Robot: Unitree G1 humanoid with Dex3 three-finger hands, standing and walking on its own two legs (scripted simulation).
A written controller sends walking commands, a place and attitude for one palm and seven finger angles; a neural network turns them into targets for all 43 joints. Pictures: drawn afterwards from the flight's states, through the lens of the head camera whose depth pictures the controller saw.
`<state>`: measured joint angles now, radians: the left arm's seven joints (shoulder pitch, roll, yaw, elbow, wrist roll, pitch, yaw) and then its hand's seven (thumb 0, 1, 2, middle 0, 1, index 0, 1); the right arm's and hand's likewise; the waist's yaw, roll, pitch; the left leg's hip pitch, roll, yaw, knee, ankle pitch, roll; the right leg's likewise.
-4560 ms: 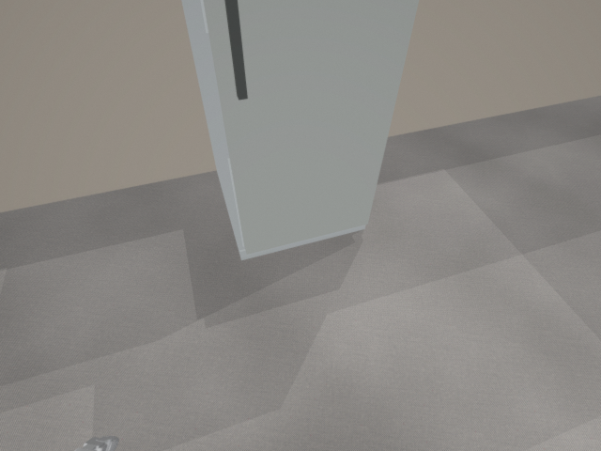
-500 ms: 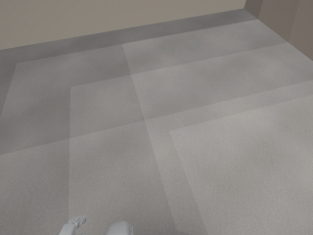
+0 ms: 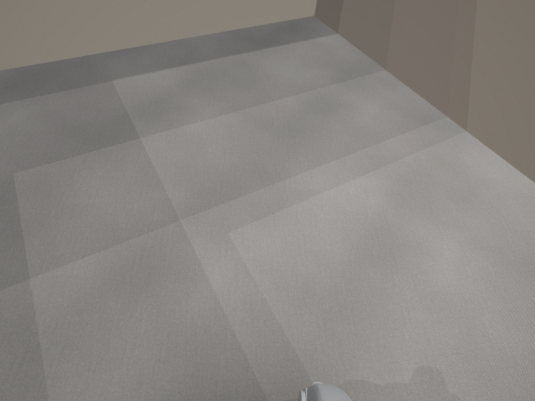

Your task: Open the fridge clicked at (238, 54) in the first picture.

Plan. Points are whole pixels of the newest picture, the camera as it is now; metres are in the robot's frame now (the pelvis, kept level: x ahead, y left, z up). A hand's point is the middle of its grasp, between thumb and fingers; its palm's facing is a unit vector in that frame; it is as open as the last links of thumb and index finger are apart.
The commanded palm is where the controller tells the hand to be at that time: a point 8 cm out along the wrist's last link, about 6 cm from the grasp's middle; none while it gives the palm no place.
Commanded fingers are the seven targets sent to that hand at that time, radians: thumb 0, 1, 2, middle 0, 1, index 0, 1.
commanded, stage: turn to face it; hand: left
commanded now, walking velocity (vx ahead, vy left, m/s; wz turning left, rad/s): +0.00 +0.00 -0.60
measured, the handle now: out of the picture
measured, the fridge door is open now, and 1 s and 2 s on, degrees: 0 0 0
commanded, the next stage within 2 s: none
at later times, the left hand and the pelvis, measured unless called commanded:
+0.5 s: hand (190, 376) +0.18 +0.14 -0.17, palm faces +0.02 -0.99 -0.16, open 7.3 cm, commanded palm none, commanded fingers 0.00 0.90 0.90 -0.20 -0.30 -0.20 -0.30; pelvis +0.05 -0.03 -0.01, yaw +4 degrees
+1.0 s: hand out of the picture +0.06 +0.19 -0.16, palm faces +0.35 -0.90 -0.28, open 7.4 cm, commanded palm none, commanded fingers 0.00 0.90 0.90 -0.20 -0.30 -0.20 -0.30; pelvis +0.04 -0.05 -0.01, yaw +19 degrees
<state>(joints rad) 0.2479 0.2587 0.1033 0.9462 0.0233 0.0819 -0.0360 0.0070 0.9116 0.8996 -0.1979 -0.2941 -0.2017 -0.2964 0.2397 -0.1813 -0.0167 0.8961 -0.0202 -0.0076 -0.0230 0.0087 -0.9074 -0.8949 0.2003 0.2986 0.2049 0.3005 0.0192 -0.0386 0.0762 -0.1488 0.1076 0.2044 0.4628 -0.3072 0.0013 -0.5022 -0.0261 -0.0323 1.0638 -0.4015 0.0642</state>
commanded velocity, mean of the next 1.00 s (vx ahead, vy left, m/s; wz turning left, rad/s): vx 0.00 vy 0.00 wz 0.54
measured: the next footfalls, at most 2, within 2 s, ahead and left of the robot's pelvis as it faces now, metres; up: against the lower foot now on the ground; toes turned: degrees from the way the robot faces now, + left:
right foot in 0.18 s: +0.08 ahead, -0.15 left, +0.00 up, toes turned -12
left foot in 0.56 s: +0.11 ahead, +0.09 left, +0.00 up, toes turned +15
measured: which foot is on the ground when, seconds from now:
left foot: down 0.00-0.20, up 0.22-0.54, down 0.56-1.00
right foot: up 0.00-0.16, down 0.18-0.56, up 0.58-1.00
